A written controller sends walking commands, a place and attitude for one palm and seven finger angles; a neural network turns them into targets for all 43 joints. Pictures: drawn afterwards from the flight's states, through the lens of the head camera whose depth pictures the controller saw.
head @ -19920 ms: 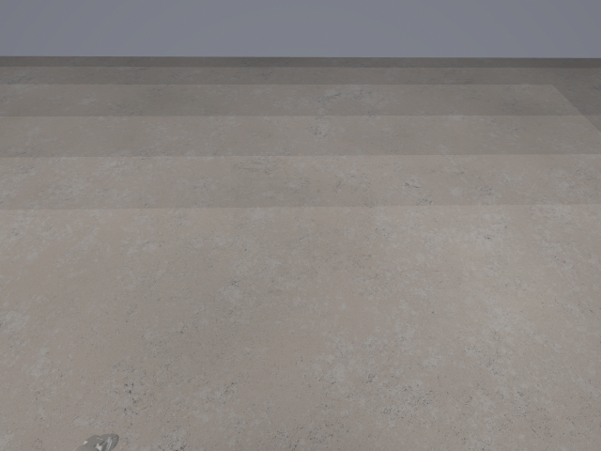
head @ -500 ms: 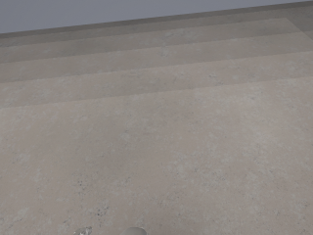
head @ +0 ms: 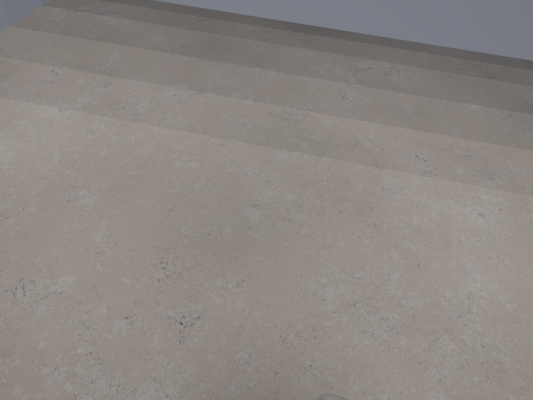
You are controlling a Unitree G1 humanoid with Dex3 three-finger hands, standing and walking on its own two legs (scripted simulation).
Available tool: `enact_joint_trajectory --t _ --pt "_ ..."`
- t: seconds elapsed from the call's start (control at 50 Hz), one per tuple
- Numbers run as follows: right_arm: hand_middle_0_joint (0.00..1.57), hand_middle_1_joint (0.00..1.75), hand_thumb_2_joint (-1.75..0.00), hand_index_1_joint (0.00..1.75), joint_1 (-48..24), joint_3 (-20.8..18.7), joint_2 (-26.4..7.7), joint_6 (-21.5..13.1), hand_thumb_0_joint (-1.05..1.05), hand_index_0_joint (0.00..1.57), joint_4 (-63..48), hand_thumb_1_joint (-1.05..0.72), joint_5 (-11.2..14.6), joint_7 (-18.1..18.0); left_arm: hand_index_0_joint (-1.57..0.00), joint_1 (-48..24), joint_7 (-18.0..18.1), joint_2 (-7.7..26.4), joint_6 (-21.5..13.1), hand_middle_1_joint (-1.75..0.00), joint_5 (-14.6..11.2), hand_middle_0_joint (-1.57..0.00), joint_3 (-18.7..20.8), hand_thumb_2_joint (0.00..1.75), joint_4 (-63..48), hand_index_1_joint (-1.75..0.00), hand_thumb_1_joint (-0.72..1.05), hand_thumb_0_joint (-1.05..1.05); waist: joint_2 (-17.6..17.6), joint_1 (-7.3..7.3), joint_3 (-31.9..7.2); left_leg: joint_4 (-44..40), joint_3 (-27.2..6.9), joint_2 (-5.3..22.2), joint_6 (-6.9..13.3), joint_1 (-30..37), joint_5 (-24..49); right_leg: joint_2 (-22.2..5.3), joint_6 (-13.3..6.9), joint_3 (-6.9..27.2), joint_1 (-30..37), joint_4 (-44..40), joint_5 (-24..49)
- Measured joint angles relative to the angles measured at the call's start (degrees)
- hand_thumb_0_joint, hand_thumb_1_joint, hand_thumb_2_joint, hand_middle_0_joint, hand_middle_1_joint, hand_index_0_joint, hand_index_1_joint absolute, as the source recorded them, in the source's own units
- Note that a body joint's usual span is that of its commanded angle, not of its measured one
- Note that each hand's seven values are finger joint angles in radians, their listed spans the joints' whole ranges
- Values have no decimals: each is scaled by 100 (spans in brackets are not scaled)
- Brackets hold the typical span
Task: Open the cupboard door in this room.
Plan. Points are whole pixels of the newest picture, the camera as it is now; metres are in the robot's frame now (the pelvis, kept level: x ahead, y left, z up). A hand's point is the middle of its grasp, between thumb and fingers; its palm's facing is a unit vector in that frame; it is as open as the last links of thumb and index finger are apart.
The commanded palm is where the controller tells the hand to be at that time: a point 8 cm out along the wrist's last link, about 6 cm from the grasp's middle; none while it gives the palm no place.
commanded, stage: turn or walk to find it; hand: left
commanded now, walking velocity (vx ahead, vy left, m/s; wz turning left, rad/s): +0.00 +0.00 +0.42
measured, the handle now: out of the picture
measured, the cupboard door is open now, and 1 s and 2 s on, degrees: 0 0 0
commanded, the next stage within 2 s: stand and wait in 0.08 s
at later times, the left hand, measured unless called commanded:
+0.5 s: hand out of the picture +0.02 +0.15 -0.14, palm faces +0.24 -0.93 -0.28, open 7.4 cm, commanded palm none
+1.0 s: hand out of the picture -0.13 +0.20 -0.17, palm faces +0.52 -0.82 -0.25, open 7.4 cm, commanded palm none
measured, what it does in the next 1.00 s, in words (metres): steps on the spot, turning left: right foot, then left foot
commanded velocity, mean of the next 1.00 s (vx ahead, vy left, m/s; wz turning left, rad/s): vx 0.00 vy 0.00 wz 0.49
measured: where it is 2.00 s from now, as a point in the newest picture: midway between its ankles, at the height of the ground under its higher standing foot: outside the picture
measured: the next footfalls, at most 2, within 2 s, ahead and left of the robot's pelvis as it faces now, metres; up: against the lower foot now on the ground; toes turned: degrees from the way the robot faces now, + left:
right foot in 0.34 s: +0.04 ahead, -0.14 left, +0.00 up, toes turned +5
left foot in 0.84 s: -0.07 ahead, +0.09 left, +0.00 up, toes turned +29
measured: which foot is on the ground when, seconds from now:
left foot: down 0.00-0.34, up 0.36-0.82, down 0.84-1.00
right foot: up 0.00-0.32, down 0.34-0.84, up 0.86-1.00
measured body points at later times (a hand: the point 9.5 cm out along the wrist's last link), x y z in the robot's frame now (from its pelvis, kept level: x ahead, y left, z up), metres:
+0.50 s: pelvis -0.02 -0.06 +0.00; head +0.01 -0.09 +0.45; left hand +0.01 +0.20 -0.12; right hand +0.06 -0.30 -0.17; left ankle -0.07 +0.09 -0.65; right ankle -0.01 -0.14 -0.74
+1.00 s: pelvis -0.06 -0.01 +0.00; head -0.04 +0.03 +0.45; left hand -0.16 +0.24 -0.15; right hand +0.16 -0.18 -0.12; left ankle -0.11 +0.07 -0.74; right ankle -0.01 -0.16 -0.66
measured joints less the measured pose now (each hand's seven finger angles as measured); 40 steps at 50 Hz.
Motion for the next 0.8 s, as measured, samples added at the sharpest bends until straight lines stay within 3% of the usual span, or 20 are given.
enact_joint_trajectory --t 0.06,0.14,0.26,0.32,0.34,0.36,0.4,0.48,0.54,0.66,0.8 --pt "20 30 -90 30 25 25 25 -14 1 20 8 -90 11 -9 -20 -114 -26 7 -63 -30 -1 -20 -4 90 -84 -30 91 1 41 7 -48 -352 -113 -64 29 92 247 54 77 187 -164 289 300" --pt "20 30 -90 30 95 5 48 -11 1 20 7 -90 11 1 -20 -246 -13 -31 -95 -30 -5 -20 -32 90 -199 -30 91 1 102 -47 -109 -560 -241 -133 29 113 418 94 139 304 -123 78 353" --pt "21 30 -90 30 273 -69 6 62 1 20 14 -90 -32 24 -20 -511 -6 -179 -115 -30 -37 -20 -89 90 -372 -30 91 1 265 -255 -110 -427 -520 -205 -71 -103 478 264 95 323 329 -1108 162" --pt "21 30 -90 30 387 -125 -62 125 1 20 39 -90 -28 36 -20 -588 -13 -270 -197 -30 -57 -20 -128 90 -497 -30 91 1 361 -320 -119 -198 -687 -268 -179 -330 444 381 32 263 748 -2095 557" --pt "21 30 -90 30 438 -147 -85 144 1 20 44 -90 -12 41 -20 -579 -13 -288 -247 -30 -54 -20 -144 90 -547 -30 91 1 371 -317 -140 -52 -730 -308 -227 -442 397 390 -43 231 935 -2547 806" --pt "21 30 -90 30 455 -180 -142 169 1 20 62 -90 10 47 -20 -585 1 -355 -298 -30 -28 -20 -153 90 -561 -30 91 1 487 -316 -113 193 -796 -279 -236 -567 211 446 -239 149 959 -2622 923" --pt "20 30 -90 30 505 -245 -217 252 1 20 91 -90 0 47 -20 -532 10 -453 -336 -30 -7 -20 -191 90 -614 -30 90 1 573 -338 -87 1200 -777 -327 -276 -939 -627 410 -488 -11 957 -2546 915" --pt "20 30 -90 30 564 -323 -334 344 1 20 149 -90 -35 104 -20 -343 30 -562 -327 -30 -6 -21 -205 90 -607 -30 90 1 569 -340 -55 3188 -539 -209 -387 -1518 -657 273 -574 -243 1148 -2788 993" --pt "20 30 -90 30 602 -332 -370 348 1 20 176 -90 -35 125 -20 -228 41 -586 -340 -30 3 -21 -210 90 -537 -30 90 1 527 -356 -37 3627 -465 -3 -514 -1583 -461 187 -579 -435 1244 -2920 1048" --pt "20 30 -90 30 471 -278 -362 395 1 20 255 -91 -14 125 -20 -36 17 -541 -363 -30 42 -21 -208 90 -442 -30 90 1 360 -231 22 2868 -312 255 -625 -1172 -745 -30 -543 -766 1253 -2915 1028" --pt "20 30 -90 30 19 -155 -306 257 1 20 89 -91 48 113 -20 115 -7 -270 -305 -30 69 -21 -115 90 -294 -30 90 1 154 -17 101 1060 120 235 -512 -424 -770 -307 -345 -1134 1055 -2535 890"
